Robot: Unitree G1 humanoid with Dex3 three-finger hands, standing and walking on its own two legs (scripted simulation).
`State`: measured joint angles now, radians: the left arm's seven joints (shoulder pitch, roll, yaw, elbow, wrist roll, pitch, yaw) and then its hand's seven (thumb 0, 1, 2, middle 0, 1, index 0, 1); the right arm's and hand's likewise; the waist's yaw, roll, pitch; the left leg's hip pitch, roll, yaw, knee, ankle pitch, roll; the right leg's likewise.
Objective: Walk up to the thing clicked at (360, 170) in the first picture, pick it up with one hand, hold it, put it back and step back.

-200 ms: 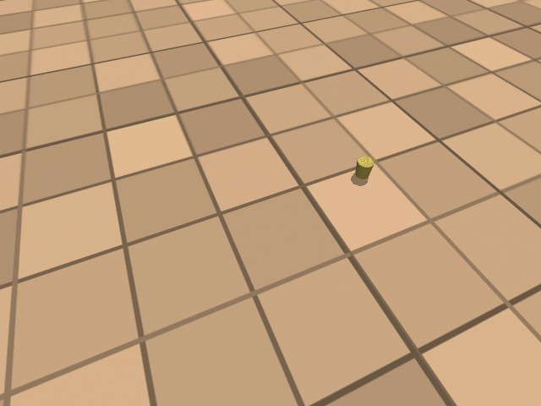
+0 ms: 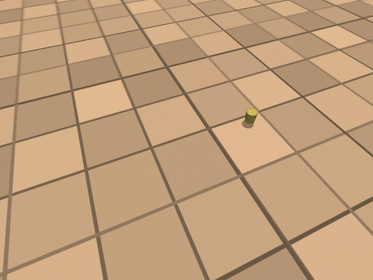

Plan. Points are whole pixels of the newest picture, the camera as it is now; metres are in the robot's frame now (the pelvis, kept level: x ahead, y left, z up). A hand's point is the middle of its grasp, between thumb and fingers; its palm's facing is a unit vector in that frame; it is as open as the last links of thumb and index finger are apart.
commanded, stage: stand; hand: left
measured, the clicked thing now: (250, 116) +1.29 -0.44 -0.73
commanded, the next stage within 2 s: walk up in 0.92 s
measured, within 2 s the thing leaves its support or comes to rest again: neither
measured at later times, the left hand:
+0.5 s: hand out of the picture +0.08 +0.25 -0.16, palm faces -0.02 -0.94 -0.34, open 7.4 cm
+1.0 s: hand out of the picture +0.08 +0.25 -0.16, palm faces -0.06 -0.94 -0.33, open 7.4 cm
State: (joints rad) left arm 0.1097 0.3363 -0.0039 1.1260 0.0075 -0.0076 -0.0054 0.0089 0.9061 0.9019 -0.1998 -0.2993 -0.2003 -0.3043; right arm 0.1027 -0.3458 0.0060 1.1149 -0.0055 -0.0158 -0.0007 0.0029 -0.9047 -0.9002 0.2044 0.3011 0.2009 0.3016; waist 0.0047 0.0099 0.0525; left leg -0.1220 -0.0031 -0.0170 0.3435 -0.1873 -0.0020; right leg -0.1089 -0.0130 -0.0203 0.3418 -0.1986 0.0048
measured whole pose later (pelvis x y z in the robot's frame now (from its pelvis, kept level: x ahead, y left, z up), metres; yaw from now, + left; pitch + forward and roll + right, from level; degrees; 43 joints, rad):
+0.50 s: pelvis +0.00 +0.00 +0.00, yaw +0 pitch -2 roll +0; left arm 0.11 0.34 0.00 1.13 0.01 -0.01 0.00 0.01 0.91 0.90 -0.20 -0.30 -0.20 -0.30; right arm 0.11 -0.35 0.01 1.12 -0.01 -0.01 0.00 0.00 -0.90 -0.90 0.20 0.30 0.20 0.30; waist 0.00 0.01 0.05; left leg -0.11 0.00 -0.02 0.33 -0.19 0.00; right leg -0.09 -0.01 -0.02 0.32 -0.20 0.00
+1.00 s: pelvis +0.01 +0.00 +0.00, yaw -4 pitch -2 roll +1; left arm 0.18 0.36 0.05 1.06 0.03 0.02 -0.06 0.01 0.91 0.90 -0.20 -0.30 -0.20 -0.30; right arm 0.14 -0.35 -0.04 1.04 -0.03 -0.05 0.02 0.00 -0.90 -0.90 0.21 0.30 0.20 0.30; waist 0.02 -0.01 0.04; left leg -0.13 0.01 0.05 0.39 -0.24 0.02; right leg -0.23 -0.01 0.01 0.60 -0.36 -0.02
